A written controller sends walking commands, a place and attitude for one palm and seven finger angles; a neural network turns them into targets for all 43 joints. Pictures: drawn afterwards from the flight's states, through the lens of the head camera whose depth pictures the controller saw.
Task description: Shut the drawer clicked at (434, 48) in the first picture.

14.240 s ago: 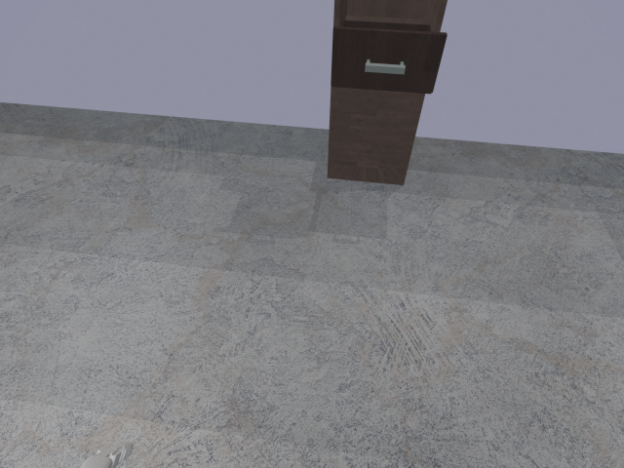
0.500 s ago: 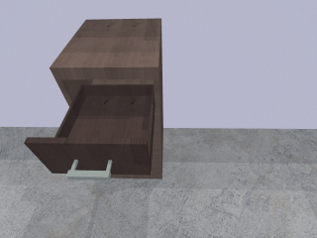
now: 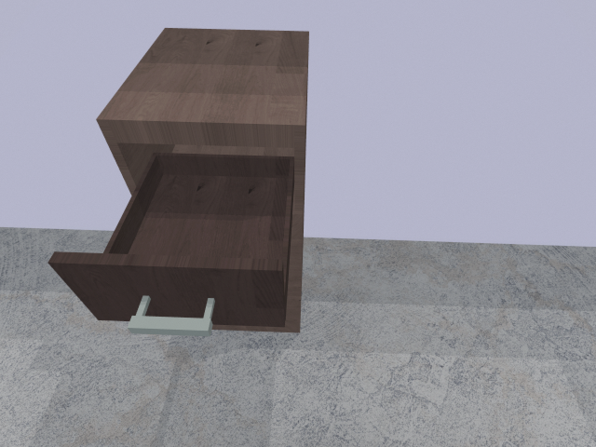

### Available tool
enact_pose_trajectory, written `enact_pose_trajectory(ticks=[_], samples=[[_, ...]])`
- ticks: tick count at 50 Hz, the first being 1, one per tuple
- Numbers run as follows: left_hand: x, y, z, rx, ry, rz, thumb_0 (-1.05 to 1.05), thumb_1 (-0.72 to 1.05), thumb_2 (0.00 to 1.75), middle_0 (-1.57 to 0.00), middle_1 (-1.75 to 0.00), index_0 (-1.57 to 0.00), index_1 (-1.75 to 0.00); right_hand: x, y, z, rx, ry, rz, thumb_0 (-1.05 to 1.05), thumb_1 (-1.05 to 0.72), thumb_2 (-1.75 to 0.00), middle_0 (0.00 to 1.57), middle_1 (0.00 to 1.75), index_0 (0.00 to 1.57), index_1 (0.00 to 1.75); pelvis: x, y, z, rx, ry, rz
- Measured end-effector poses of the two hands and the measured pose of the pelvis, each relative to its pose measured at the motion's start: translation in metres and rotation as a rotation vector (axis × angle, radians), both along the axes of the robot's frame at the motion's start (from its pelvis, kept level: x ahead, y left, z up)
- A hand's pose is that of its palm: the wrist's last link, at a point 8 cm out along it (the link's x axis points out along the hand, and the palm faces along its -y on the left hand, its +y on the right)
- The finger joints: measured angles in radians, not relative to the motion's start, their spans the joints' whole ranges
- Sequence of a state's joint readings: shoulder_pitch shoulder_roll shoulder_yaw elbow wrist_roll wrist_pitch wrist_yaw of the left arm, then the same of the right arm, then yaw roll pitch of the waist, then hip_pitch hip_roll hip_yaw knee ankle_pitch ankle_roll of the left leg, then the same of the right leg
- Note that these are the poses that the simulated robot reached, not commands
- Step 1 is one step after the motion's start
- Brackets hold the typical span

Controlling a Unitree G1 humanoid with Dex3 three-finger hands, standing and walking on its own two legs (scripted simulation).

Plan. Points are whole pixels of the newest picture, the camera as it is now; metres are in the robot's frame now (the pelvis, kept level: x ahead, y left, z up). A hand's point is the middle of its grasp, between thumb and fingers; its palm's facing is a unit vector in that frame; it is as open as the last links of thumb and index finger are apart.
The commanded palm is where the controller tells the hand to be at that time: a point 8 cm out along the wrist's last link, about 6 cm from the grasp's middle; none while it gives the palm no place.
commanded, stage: look again from close up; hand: left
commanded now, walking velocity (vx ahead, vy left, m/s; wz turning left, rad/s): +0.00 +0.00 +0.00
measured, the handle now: (174, 314) +0.31 +0.22 -0.04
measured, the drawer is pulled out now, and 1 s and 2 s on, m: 0.29 0.28 0.28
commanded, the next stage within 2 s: raise the hand and make a fist in 0.20 s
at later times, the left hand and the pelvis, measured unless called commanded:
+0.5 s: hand (149, 413) +0.17 +0.20 -0.03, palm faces +0.24 -0.96 -0.15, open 6.9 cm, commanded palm +0.09 +0.23 -0.05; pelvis -0.01 +0.03 -0.01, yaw +3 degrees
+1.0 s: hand (191, 426) +0.15 +0.14 -0.02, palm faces -0.08 -1.00 -0.02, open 4.5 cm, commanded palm +0.10 +0.22 -0.01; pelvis -0.02 -0.01 -0.09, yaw +3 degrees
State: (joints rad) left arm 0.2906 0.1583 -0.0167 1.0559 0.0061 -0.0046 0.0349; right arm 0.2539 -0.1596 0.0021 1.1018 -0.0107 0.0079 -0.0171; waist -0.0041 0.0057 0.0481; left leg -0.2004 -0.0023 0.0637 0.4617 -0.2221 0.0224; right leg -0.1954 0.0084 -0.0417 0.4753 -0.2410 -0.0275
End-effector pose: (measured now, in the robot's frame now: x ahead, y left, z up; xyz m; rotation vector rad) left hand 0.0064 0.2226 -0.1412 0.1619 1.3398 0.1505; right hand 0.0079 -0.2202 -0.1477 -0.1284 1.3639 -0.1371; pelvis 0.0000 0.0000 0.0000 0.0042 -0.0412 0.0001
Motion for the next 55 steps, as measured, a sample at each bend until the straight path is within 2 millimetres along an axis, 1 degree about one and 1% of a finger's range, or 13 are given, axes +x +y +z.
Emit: enact_pose_trajectory(ticks=[16,18,20,22,26,28,32,36,40,44,48,52,55], samples=[[-0.028,0.004,-0.005,-0.037,0.073,0.016,0.00,0.90,0.90,-0.20,-0.30,-0.20,-0.30,-0.013,0.022,0.002,-0.003,0.036,-0.011,0.01,-0.91,-0.90,0.20,0.30,0.20,0.30,-0.003,0.019,0.001,-0.009,0.005,-0.002],[-0.005,0.016,0.010,-0.006,-0.071,0.091,0.02,0.93,0.90,-0.20,-0.30,-0.20,-0.30,-0.005,0.020,0.007,-0.032,-0.059,-0.003,0.01,-0.92,-0.90,0.20,0.30,0.20,0.30,-0.004,0.021,0.000,-0.007,0.003,0.001],[0.032,0.037,0.042,0.080,-0.333,0.114,0.04,0.96,0.89,-0.21,-0.31,-0.21,-0.31,0.011,0.015,0.013,-0.060,-0.207,0.006,0.02,-0.93,-0.90,0.20,0.30,0.20,0.30,-0.002,0.023,-0.003,0.001,0.010,0.009],[0.072,0.043,0.077,0.109,-0.570,0.115,0.05,0.97,0.90,-0.23,-0.33,-0.23,-0.33,0.034,0.009,0.018,-0.073,-0.349,0.020,0.02,-0.93,-0.90,0.20,0.30,0.20,0.30,-0.003,0.025,-0.006,0.001,0.013,0.027],[0.146,0.018,0.140,0.025,-1.027,0.018,0.04,0.96,0.90,-0.26,-0.38,-0.26,-0.38,0.087,-0.001,0.034,-0.094,-0.619,0.063,0.02,-0.92,-0.90,0.20,0.30,0.20,0.30,-0.010,0.030,-0.017,-0.006,0.047,0.042],[0.162,-0.002,0.151,-0.072,-1.183,-0.001,0.03,0.95,0.90,-0.27,-0.41,-0.30,-0.41,0.113,-0.004,0.045,-0.099,-0.728,0.081,0.02,-0.92,-0.90,0.20,0.30,0.20,0.30,-0.013,0.028,-0.025,-0.004,0.084,0.029],[0.131,-0.013,0.121,-0.193,-1.249,-0.024,0.01,0.93,0.90,-0.28,-0.45,-0.37,-0.49,0.155,-0.005,0.065,-0.104,-0.853,0.167,0.02,-0.91,-0.90,0.20,0.30,0.20,0.30,-0.017,0.019,-0.044,-0.003,0.138,0.016],[0.086,-0.014,0.090,-0.182,-1.207,-0.097,0.01,0.91,0.90,-0.38,-0.55,-0.45,-0.57,0.192,-0.002,0.065,-0.118,-0.919,0.290,0.01,-0.91,-0.90,0.20,0.30,0.20,0.30,-0.023,0.010,-0.071,-0.017,0.197,0.031],[0.068,0.003,0.098,-0.067,-1.274,-0.058,0.02,0.90,0.90,-0.50,-0.64,-0.53,-0.66,0.216,0.011,0.046,-0.087,-0.944,0.343,0.01,-0.91,-0.90,0.19,0.30,0.20,0.30,-0.027,0.004,-0.091,-0.044,0.227,0.054],[0.087,0.007,0.127,-0.013,-1.444,-0.064,0.02,0.90,0.90,-0.59,-0.74,-0.61,-0.74,0.216,0.030,0.020,-0.007,-0.926,0.335,0.01,-0.91,-0.90,0.20,0.30,0.20,0.30,-0.030,-0.001,-0.100,-0.065,0.243,0.070],[0.121,-0.013,0.133,-0.131,-1.410,-0.183,0.01,0.90,0.90,-0.68,-0.83,-0.69,-0.83,0.194,0.038,0.000,0.060,-0.846,0.257,0.01,-0.91,-0.90,0.20,0.30,0.20,0.30,-0.028,-0.004,-0.097,-0.060,0.251,0.064],[0.134,-0.024,0.122,-0.225,-1.204,-0.225,0.01,0.90,0.90,-0.76,-0.91,-0.77,-0.91,0.164,0.027,-0.006,0.055,-0.735,0.141,0.02,-0.90,-0.90,0.20,0.30,0.21,0.30,-0.019,-0.006,-0.084,-0.038,0.244,0.045],[0.130,-0.012,0.125,-0.179,-1.150,-0.140,0.01,0.90,0.90,-0.82,-0.98,-0.83,-0.98,0.148,0.010,-0.004,0.008,-0.673,0.075,0.02,-0.90,-0.90,0.20,0.30,0.21,0.30,-0.011,-0.008,-0.075,-0.028,0.232,0.034]])
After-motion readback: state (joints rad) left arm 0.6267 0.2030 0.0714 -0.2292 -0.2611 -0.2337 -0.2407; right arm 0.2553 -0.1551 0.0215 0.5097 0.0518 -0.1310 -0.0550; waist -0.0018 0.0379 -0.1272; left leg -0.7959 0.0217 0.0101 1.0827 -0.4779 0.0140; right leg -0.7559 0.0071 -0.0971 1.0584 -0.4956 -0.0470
